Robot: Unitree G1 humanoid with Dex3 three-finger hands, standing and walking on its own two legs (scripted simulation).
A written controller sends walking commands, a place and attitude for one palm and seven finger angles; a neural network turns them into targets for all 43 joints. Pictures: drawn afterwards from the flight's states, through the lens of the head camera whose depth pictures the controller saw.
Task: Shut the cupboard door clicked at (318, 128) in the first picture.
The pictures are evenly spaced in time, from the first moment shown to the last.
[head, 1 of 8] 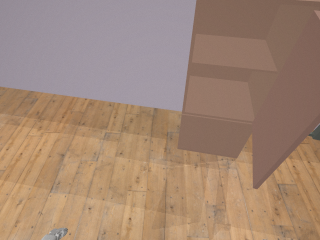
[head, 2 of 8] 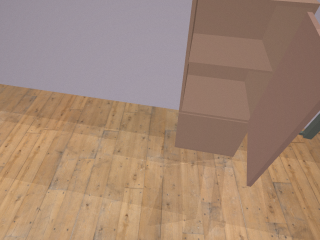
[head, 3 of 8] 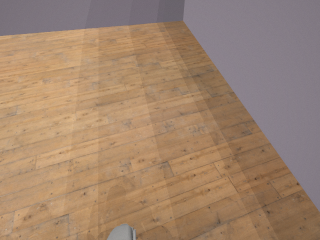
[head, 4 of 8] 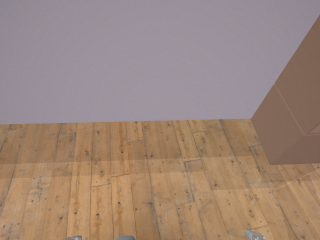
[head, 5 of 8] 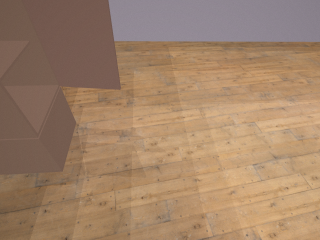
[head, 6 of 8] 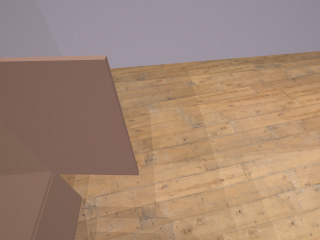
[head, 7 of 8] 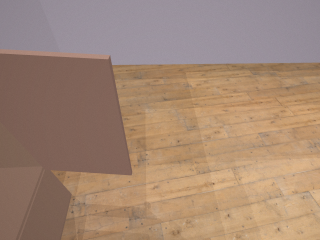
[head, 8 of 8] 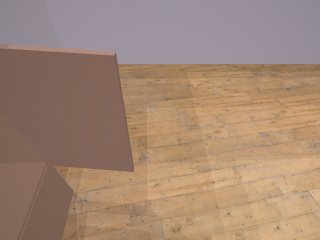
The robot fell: no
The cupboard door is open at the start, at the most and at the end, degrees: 83 83 83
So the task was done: no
